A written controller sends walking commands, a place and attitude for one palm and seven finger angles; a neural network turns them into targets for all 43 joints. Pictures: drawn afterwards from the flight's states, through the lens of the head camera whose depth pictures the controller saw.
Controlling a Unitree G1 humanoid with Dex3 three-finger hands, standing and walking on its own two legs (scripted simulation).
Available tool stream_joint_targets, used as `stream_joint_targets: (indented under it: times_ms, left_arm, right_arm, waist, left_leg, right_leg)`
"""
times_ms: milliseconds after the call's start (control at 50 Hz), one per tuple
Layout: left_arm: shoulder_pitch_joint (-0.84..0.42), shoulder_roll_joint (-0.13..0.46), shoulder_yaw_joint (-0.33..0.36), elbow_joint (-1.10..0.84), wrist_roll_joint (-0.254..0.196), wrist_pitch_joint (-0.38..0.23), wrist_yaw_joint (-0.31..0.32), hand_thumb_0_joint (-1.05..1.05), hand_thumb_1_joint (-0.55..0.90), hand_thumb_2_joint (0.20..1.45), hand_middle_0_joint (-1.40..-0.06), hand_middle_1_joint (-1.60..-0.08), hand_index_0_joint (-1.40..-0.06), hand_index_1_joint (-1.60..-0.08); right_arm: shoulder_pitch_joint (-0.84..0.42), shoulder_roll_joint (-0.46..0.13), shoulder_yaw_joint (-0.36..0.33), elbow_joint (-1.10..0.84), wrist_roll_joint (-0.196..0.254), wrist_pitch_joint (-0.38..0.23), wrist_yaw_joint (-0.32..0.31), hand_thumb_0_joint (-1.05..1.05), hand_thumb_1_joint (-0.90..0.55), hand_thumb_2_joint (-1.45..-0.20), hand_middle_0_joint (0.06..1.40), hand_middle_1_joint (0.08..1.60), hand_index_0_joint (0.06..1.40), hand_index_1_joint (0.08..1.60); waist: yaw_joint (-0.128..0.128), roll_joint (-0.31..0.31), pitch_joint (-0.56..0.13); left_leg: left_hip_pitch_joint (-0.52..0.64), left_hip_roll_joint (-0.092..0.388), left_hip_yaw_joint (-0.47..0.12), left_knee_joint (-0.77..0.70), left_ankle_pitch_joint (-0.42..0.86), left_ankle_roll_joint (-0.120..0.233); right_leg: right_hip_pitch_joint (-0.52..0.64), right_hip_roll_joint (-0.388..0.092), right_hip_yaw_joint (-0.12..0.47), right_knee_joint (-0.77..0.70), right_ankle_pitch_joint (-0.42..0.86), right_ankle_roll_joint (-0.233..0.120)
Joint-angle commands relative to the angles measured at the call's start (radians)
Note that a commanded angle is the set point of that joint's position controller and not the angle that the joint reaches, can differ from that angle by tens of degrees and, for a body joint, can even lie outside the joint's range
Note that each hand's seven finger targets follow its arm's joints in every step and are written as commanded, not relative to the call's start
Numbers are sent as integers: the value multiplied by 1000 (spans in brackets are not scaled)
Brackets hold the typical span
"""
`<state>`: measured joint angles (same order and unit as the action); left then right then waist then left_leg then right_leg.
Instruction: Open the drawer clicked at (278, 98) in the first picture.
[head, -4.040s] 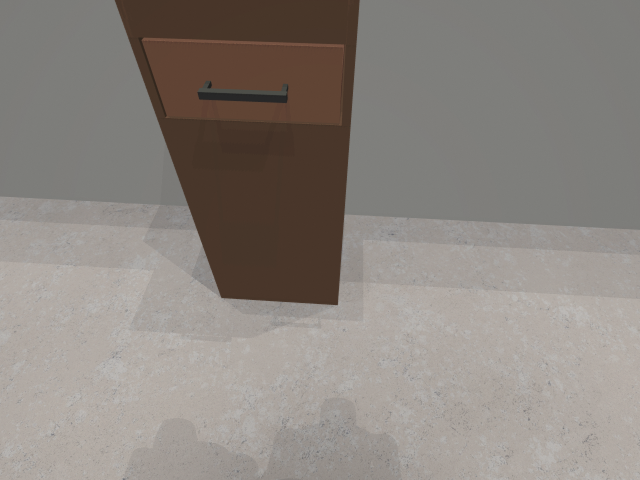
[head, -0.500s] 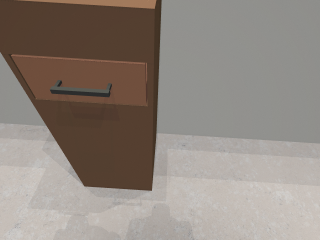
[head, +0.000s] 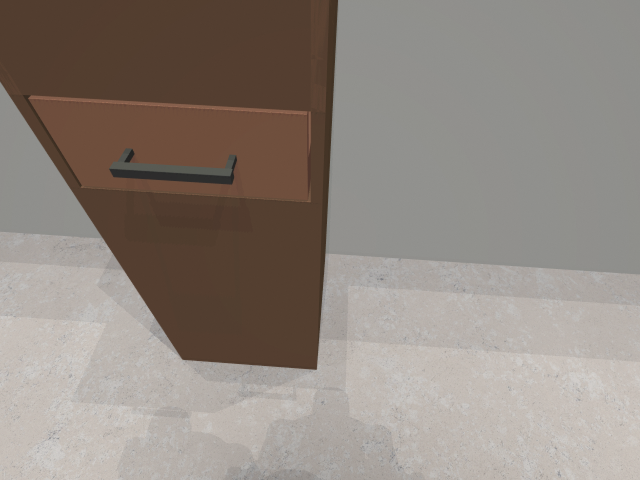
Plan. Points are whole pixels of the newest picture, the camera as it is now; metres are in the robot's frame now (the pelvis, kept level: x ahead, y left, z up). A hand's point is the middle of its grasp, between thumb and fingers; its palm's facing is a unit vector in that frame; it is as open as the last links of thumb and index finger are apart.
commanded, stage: come to a stop and stand still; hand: left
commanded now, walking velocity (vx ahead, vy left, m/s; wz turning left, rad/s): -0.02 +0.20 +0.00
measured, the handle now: (176, 165) +0.51 +0.26 +0.09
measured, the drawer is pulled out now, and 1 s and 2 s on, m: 0.00 0.00 0.00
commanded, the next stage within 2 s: look again from close up in 1.00 s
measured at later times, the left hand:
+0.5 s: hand out of the picture +0.02 +0.18 -0.17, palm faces -0.03 -0.98 -0.22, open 7.3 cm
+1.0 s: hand out of the picture +0.04 +0.21 -0.17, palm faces -0.03 -0.98 -0.21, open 7.4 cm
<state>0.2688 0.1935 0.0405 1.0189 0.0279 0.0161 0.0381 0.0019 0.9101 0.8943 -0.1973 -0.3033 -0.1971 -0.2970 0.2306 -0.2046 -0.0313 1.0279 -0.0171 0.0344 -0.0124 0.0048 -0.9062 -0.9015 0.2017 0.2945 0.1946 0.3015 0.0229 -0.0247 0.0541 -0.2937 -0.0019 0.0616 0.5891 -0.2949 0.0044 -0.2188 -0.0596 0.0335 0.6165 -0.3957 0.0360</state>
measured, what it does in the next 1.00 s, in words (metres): steps on the spot: right foot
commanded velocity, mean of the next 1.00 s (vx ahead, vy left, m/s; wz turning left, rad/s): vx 0.01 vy -0.01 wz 0.00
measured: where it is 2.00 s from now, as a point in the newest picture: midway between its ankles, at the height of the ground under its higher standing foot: outside the picture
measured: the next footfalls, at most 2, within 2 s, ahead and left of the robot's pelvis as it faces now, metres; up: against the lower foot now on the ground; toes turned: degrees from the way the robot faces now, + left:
right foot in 0.28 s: +0.01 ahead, -0.07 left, +0.00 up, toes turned -2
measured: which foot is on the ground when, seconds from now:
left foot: down 0.00-1.00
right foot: down 0.00-0.04, up 0.06-0.26, down 0.28-1.00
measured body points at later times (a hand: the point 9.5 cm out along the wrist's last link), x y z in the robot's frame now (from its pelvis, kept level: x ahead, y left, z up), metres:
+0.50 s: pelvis +0.00 +0.01 +0.00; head +0.02 +0.00 +0.45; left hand +0.02 +0.23 -0.15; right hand +0.03 -0.23 -0.15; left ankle +0.00 +0.13 -0.73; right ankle -0.05 -0.08 -0.73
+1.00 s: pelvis +0.02 +0.03 +0.01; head +0.03 +0.03 +0.46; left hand +0.04 +0.26 -0.15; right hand +0.03 -0.20 -0.15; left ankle +0.00 +0.13 -0.73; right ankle -0.05 -0.08 -0.73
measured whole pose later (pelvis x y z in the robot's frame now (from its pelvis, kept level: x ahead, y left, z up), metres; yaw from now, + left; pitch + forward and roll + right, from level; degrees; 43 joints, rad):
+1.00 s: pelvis +0.02 +0.03 +0.01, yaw -2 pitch +0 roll +0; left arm 0.27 0.18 -0.01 1.07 0.01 -0.01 0.04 0.00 0.91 0.89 -0.20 -0.30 -0.19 -0.30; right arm 0.25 -0.17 0.03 1.10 -0.01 -0.01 -0.03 0.01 -0.91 -0.90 0.20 0.29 0.20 0.30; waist 0.00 -0.02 0.02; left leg -0.19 -0.01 0.08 0.51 -0.31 0.03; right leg -0.12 -0.01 -0.04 0.49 -0.37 -0.01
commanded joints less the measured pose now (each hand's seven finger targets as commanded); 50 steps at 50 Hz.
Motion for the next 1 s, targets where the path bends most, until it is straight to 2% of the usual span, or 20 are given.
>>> stream_joint_targets:
  times_ms: [0,20,40,60,100,180,220,240,260,280,300,340,360,380,400,460,500,600,800,980]
  left_arm:
    - [-5,144,43,-90,-5,9,10,0,900,900,-200,-300,-200,-300]
    - [-18,104,34,-96,-6,15,10,0,900,900,-200,-300,-200,-300]
    - [-34,94,28,-100,-6,17,11,0,900,900,-200,-300,-200,-300]
    - [-25,88,31,-94,-9,15,9,0,900,900,-200,-300,-200,-300]
    - [19,53,20,-73,-5,13,1,0,900,900,-200,-300,-200,-300]
    - [40,26,-4,-56,-7,-4,-8,0,900,900,-200,-300,-200,-300]
    - [89,57,-4,-31,-5,-24,-7,0,900,900,-200,-300,-200,-300]
    - [87,90,-6,-24,-1,-37,-1,0,900,900,-200,-300,-200,-300]
    - [79,126,-6,-20,-4,-40,-1,0,900,900,-200,-300,-200,-300]
    - [63,137,-7,-22,-8,-47,-3,0,900,900,-200,-300,-200,-300]
    - [48,128,-7,-18,-9,-52,-2,0,900,900,-200,-300,-200,-300]
    - [36,108,-13,-11,-11,-54,0,0,900,900,-200,-300,-200,-300]
    - [117,61,-22,10,3,-72,40,0,900,900,-200,-300,-200,-300]
    - [56,127,-22,-48,-5,-74,31,0,900,900,-200,-300,-200,-300]
    - [27,120,-22,-66,-6,-76,26,0,900,900,-200,-300,-200,-300]
    - [56,108,-22,-60,-18,-77,19,0,900,900,-200,-300,-200,-300]
    - [86,98,-27,-40,-19,-65,18,0,900,900,-200,-300,-200,-300]
    - [74,82,-35,-30,-17,-44,10,0,900,900,-200,-300,-200,-300]
    - [79,94,-35,-2,-19,-40,9,0,900,900,-200,-300,-200,-300]
    - [75,94,-34,22,-18,-36,8,0,900,900,-200,-300,-200,-300]
  right_arm:
    - [94,-145,-35,-65,-9,-24,-2,0,-900,-900,200,300,200,300]
    - [110,-166,-40,-67,-7,-19,-4,0,-900,-900,200,300,200,300]
    - [99,-157,-37,-77,-3,-19,-8,0,-900,-900,200,300,200,300]
    - [59,-145,-32,-94,-8,-16,-9,0,-900,-900,200,300,200,300]
    - [0,-116,-22,-114,-15,-23,-7,0,-900,-900,200,300,200,300]
    - [34,-109,-19,-76,-13,-42,-13,0,-900,-900,200,300,200,300]
    - [34,-107,-13,-59,-1,-47,-11,0,-900,-900,200,300,200,300]
    - [37,-55,-5,-53,9,-48,-6,0,-900,-900,200,300,200,300]
    - [25,-30,5,-56,9,-48,-2,0,-900,-900,200,300,200,300]
    - [9,-27,8,-50,-1,-43,1,0,-900,-900,200,300,200,300]
    - [-2,-29,9,-36,-5,-40,2,0,-900,-900,200,300,200,300]
    - [44,-24,13,0,0,-43,-2,0,-900,-900,200,300,200,300]
    - [-19,-62,11,-58,-1,-52,2,0,-900,-900,200,300,200,300]
    - [40,-30,14,-69,0,-43,9,0,-900,-900,200,300,200,300]
    - [52,-27,18,-68,2,-40,11,0,-900,-900,200,300,200,300]
    - [97,-40,25,-48,-1,-59,6,0,-900,-900,200,300,200,300]
    - [90,-60,28,-46,2,-61,-5,0,-900,-900,200,300,200,300]
    - [71,-65,32,-32,2,-54,-9,0,-900,-900,200,300,200,300]
    - [76,-75,35,20,3,-64,-18,0,-900,-900,200,300,200,300]
    - [55,-77,34,46,5,-65,-22,0,-900,-900,200,300,200,300]
  waist:
    - [-39,159,-44]
    - [-45,292,-56]
    - [-47,253,-58]
    - [-30,200,-59]
    - [-1,132,-74]
    - [-9,113,-95]
    - [13,38,-101]
    - [2,-74,-77]
    - [-11,-146,-29]
    - [-14,-156,-9]
    - [-16,-190,18]
    - [-37,-139,1]
    - [-16,-60,36]
    - [-53,-40,-15]
    - [-60,-24,-12]
    - [-47,110,-72]
    - [-31,74,-93]
    - [-23,22,16]
    - [-19,36,-48]
    - [-15,41,-21]
  left_leg:
    - [155,187,-198,-168,384,81]
    - [154,268,-292,-267,415,163]
    - [116,291,-308,-283,386,221]
    - [77,284,-285,-271,346,237]
    - [29,241,-227,-282,267,209]
    - [71,233,-226,-283,219,191]
    - [15,178,-180,-210,114,126]
    - [-58,109,-118,-140,48,65]
    - [-65,43,-46,-101,-35,17]
    - [-41,28,-25,-66,-32,0]
    - [-33,41,-26,-42,-32,-2]
    - [31,56,-26,-90,57,-2]
    - [38,60,-43,25,57,-14]
    - [12,64,-37,43,-51,5]
    - [16,56,-33,31,-60,1]
    - [75,84,-68,-72,242,30]
    - [88,103,-83,-62,335,44]
    - [33,99,-99,-122,196,51]
    - [116,110,-96,-138,340,51]
    - [130,111,-97,-167,360,50]
  right_leg:
    - [-181,-23,-47,104,134,-66]
    - [-238,41,-94,303,-191,-48]
    - [-253,23,-54,443,-235,-59]
    - [-250,6,-47,506,-210,-70]
    - [-199,-5,-67,462,-130,-62]
    - [-71,6,-76,88,-84,-50]
    - [92,4,-50,-198,93,-53]
    - [137,-86,84,-295,120,-76]
    - [71,-208,193,-349,135,-133]
    - [17,-237,231,-362,202,-170]
    - [1,-216,199,-346,322,-179]
    - [16,-168,108,-287,438,-169]
    - [-27,-147,178,-251,723,-111]
    - [-14,-166,124,-277,498,-121]
    - [-31,-150,116,-276,396,-141]
    - [50,-66,27,-139,541,-120]
    - [74,-43,8,-129,468,-108]
    - [21,-24,4,-172,253,-95]
    - [64,-34,0,-167,356,-83]
    - [61,-42,-5,-190,361,-74]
